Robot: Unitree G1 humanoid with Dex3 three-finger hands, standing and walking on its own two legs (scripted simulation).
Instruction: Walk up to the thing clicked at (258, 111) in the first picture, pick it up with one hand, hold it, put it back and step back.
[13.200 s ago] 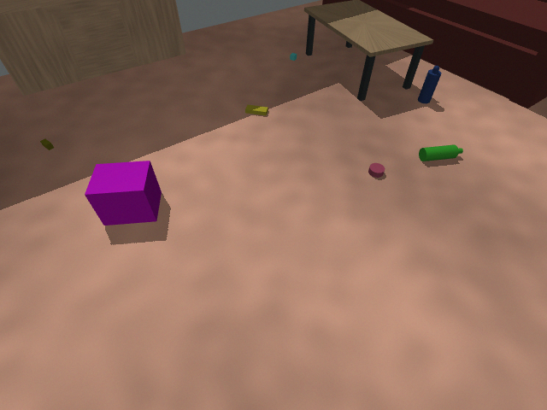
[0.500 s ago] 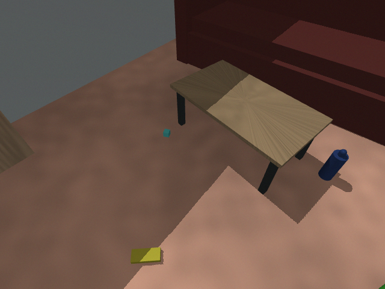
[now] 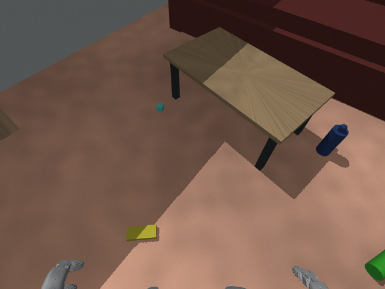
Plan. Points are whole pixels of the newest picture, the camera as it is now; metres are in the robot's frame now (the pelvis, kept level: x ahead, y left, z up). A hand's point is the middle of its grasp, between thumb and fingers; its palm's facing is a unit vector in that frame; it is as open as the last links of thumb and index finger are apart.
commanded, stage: rise first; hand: left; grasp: from above
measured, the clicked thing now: (141, 232) +0.43 +0.22 -0.74
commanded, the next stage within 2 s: none
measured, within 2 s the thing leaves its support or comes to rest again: neither
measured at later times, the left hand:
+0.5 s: hand out of the picture +0.12 +0.26 -0.23, palm faces -0.25 -0.83 -0.51, open 14.3 cm
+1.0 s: hand (110, 265) +0.25 +0.28 -0.44, palm faces -0.47 -0.34 -0.81, open 14.1 cm
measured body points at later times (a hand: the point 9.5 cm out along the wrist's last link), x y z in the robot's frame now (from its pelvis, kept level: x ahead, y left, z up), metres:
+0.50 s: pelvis -0.02 +0.00 -0.09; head +0.10 +0.02 +0.35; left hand +0.14 +0.30 -0.20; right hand +0.17 -0.25 -0.18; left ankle +0.01 +0.12 -0.72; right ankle -0.02 -0.13 -0.72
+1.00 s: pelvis -0.09 -0.01 -0.30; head +0.11 +0.00 +0.10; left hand +0.27 +0.29 -0.40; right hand +0.06 -0.28 -0.44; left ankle +0.01 +0.12 -0.72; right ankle -0.02 -0.13 -0.72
